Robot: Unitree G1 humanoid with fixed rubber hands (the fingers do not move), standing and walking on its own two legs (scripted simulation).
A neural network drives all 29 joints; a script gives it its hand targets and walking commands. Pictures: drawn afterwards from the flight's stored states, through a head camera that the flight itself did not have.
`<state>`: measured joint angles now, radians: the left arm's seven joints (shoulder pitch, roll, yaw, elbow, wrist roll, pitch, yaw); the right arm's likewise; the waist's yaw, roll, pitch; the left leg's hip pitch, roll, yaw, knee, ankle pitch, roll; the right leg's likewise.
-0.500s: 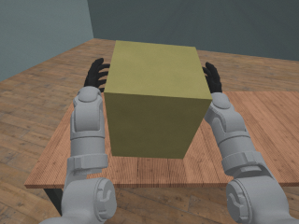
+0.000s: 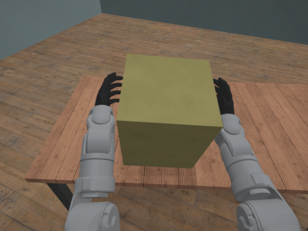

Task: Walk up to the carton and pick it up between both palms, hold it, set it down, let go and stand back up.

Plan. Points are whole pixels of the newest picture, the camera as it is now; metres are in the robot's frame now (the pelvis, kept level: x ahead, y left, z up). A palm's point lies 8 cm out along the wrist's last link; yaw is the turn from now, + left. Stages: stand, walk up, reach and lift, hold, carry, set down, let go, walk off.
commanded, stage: set down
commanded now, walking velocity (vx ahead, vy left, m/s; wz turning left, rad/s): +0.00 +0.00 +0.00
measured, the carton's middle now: (162, 116) +0.40 +0.00 +0.11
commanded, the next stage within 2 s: none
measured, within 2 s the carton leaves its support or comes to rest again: neither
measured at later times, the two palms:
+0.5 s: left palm (103, 112) +0.38 +0.16 +0.15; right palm (218, 112) +0.39 -0.14 +0.14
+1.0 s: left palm (108, 118) +0.40 +0.15 +0.11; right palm (213, 112) +0.42 -0.15 +0.12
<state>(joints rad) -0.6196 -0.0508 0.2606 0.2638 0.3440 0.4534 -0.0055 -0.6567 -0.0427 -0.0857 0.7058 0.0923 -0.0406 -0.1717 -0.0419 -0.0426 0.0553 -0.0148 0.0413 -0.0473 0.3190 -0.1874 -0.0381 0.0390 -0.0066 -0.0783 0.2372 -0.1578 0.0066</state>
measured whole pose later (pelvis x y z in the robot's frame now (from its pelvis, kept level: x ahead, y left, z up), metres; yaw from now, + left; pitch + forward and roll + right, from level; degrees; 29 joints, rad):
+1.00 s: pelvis +0.01 -0.01 +0.00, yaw -2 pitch +2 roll -1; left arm -0.69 -0.08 0.40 0.65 0.32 0.17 0.04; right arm -0.78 -0.01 -0.34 1.00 -0.14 -0.18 -0.08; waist 0.06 -0.02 -0.02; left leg -0.14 0.06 -0.01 0.27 -0.16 -0.05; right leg -0.12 0.01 -0.04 0.24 -0.14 -0.01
